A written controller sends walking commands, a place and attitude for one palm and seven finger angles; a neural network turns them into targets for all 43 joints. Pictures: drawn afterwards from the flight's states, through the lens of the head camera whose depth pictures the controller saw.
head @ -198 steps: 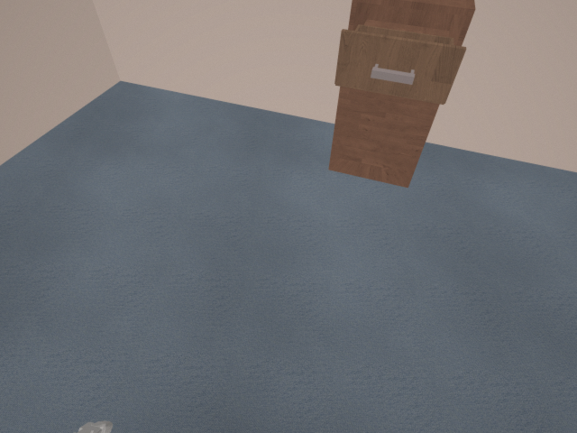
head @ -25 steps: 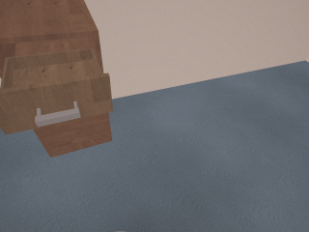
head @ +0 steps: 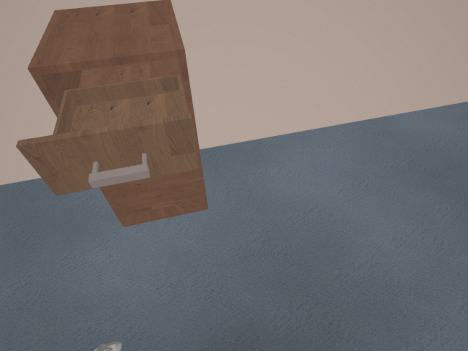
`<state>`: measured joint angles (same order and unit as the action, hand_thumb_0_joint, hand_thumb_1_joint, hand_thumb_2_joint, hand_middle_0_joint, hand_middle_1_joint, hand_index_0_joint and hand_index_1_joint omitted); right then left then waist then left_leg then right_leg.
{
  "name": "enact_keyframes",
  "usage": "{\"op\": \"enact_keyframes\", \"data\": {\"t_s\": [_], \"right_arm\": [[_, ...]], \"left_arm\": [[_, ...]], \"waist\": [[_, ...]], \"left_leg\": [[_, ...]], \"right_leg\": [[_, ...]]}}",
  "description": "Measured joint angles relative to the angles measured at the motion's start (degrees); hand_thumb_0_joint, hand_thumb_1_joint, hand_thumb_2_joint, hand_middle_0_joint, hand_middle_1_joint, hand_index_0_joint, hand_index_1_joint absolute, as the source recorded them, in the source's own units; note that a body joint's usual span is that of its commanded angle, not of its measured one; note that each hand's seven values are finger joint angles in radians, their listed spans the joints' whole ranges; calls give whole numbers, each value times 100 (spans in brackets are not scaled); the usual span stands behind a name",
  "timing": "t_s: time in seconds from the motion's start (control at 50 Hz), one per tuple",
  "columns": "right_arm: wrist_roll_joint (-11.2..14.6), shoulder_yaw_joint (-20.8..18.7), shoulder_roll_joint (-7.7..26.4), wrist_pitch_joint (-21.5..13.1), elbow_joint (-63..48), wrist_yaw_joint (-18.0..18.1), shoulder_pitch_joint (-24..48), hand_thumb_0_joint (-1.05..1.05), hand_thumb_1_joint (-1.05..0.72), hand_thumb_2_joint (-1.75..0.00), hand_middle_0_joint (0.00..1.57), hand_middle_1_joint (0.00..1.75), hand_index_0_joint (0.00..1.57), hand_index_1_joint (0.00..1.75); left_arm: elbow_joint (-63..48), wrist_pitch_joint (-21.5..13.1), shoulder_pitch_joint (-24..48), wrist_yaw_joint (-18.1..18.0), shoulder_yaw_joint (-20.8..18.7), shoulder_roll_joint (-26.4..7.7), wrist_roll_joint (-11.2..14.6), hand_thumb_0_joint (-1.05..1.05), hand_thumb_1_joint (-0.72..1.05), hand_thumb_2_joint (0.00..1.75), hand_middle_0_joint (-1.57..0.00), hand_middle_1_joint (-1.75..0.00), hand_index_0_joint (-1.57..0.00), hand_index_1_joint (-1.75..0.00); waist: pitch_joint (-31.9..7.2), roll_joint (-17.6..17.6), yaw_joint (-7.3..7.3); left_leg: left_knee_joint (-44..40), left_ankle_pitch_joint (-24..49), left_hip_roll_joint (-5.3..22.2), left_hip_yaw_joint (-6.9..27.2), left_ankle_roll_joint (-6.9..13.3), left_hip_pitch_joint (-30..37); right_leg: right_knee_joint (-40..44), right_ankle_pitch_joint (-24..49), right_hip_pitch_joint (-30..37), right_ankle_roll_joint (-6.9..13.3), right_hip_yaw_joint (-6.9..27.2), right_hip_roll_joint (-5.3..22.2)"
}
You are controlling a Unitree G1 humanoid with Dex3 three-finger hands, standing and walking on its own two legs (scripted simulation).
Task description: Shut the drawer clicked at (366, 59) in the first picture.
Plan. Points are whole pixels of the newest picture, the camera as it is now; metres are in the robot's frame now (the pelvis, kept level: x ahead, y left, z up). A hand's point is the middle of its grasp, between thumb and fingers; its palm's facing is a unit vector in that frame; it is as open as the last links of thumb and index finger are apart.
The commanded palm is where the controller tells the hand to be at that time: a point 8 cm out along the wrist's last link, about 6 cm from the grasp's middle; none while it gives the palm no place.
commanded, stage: turn to face it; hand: left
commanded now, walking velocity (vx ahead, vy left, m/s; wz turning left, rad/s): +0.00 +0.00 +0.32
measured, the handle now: (120, 168) +0.52 +0.29 -0.03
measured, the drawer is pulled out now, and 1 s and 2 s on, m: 0.30 0.30 0.30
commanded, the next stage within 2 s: take the last steps up to it in 0.14 s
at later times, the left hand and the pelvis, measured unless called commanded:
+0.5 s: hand out of the picture -0.09 +0.18 -0.18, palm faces +0.28 -0.94 -0.22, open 7.4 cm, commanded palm none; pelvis -0.01 +0.00 +0.00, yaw +11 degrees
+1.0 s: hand out of the picture +0.14 +0.17 -0.17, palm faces +0.21 -0.95 -0.21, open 7.4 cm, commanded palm none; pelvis +0.12 -0.02 +0.00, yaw +11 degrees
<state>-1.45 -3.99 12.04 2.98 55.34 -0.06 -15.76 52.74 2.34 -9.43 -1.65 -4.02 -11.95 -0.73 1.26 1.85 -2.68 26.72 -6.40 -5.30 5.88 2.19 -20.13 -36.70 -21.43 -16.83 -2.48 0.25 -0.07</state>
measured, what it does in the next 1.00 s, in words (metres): walks ahead: right foot, then left foot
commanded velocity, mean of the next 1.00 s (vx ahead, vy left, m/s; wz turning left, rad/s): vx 0.23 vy -0.02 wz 0.06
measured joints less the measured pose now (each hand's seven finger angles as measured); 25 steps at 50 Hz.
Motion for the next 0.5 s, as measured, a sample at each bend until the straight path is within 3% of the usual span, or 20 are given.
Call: {"op": "enact_keyframes", "data": {"t_s": [0.04,0.1,0.14,0.2,0.34,0.42,0.48,0.5], "right_arm": [[39,-44,49,40,-13,-15,15,1,-90,-90,20,30,20,30],[9,-104,118,126,-11,-32,43,1,-91,-90,20,30,20,30],[-4,-112,157,137,-18,-58,74,1,-91,-90,20,30,20,30],[0,-102,183,128,-18,-62,129,1,-91,-90,20,30,20,30],[10,-8,187,148,122,-48,444,1,-91,-90,19,30,20,30],[20,82,108,-5,148,-66,598,1,-91,-90,19,30,20,30],[23,168,55,-251,114,-41,605,1,-91,-90,19,30,20,30],[10,185,-26,-310,144,-20,628,1,-91,-90,19,30,20,30]], "left_arm": [[-70,-73,-46,-15,29,42,-35,1,90,89,-20,-30,-20,-30],[-92,-47,-129,-12,107,142,-49,1,90,89,-20,-30,-20,-30],[-77,-64,-188,-8,132,187,-46,1,90,89,-20,-30,-20,-30],[-32,-116,-248,-3,162,239,-54,1,90,89,-20,-30,-21,-30],[180,-231,-531,66,204,264,-106,1,91,89,-20,-30,-21,-30],[467,-276,-852,110,172,148,-128,0,91,89,-20,-30,-21,-30],[721,-225,-1165,130,141,53,-72,0,90,89,-20,-30,-21,-30],[833,-175,-1215,132,128,-11,-68,1,90,89,-20,-30,-21,-30]], "waist": [[-19,53,57],[-7,118,53],[22,106,57],[89,40,76],[190,-127,320],[133,-243,515],[0,-223,560],[16,-330,573]], "left_leg": [[434,-420,-35,26,-115,-206],[2096,-1495,22,-198,-253,-687],[3062,-1460,170,-349,-327,-893],[3613,-1403,425,-461,-449,-885],[2474,-1772,739,-574,-525,-93],[1345,-1864,731,-795,-385,523],[36,-1274,761,-889,-198,1148],[102,-1182,714,-919,-172,1153]], "right_leg": [[580,397,233,189,-39,-6],[597,496,358,404,-263,70],[752,549,493,438,-385,133],[875,602,600,459,-550,239],[895,617,551,424,-808,445],[910,618,520,342,-903,494],[550,390,369,228,-975,444],[197,40,254,197,-889,485]]}}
